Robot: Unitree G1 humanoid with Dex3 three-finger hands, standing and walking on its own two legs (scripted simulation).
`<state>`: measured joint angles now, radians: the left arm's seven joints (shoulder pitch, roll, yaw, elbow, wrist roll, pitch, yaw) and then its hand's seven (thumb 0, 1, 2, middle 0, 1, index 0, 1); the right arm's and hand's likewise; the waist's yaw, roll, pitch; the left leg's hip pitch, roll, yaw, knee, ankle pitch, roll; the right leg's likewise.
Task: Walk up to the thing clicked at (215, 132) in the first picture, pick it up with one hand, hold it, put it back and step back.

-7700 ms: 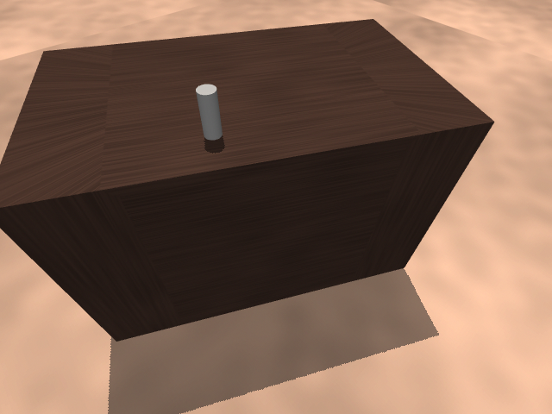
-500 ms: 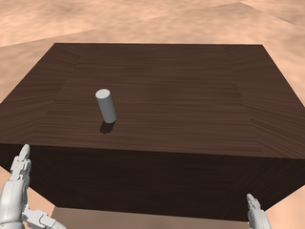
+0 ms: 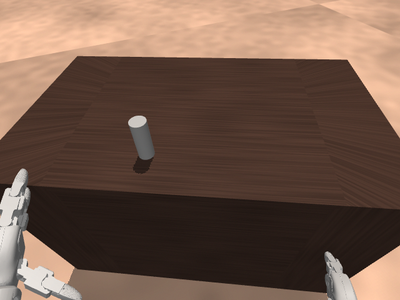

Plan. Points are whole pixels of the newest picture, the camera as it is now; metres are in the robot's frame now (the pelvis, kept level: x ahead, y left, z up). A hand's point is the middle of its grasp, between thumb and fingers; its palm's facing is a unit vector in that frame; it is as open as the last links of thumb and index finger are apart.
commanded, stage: rise first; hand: left
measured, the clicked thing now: (142, 138) +0.48 +0.18 +0.03
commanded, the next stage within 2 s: go down in 0.22 s
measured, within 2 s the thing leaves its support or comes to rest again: neither
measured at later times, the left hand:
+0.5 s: hand (40, 229) +0.19 +0.26 +0.13, palm faces +0.33 -0.86 -0.38, open 17.6 cm
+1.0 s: hand (32, 172) +0.29 +0.31 +0.14, palm faces +0.15 -0.98 -0.13, open 17.7 cm
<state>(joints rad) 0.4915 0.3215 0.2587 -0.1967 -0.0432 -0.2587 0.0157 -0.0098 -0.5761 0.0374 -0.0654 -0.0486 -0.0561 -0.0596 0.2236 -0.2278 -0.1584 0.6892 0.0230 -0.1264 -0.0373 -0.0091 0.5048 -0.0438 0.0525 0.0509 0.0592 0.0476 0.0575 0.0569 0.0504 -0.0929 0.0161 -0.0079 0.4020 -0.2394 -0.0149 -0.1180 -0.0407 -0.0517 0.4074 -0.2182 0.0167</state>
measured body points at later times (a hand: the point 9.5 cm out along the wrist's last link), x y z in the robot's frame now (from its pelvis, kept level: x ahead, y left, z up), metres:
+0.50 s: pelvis +0.00 +0.00 +0.00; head -0.01 -0.02 +0.45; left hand +0.17 +0.30 +0.15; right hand +0.16 -0.27 -0.09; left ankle -0.01 +0.13 -0.74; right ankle +0.01 -0.13 -0.74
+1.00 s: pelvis +0.00 +0.01 +0.00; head -0.01 +0.00 +0.45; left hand +0.27 +0.36 +0.15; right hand +0.15 -0.24 -0.10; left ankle -0.01 +0.13 -0.74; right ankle +0.01 -0.13 -0.74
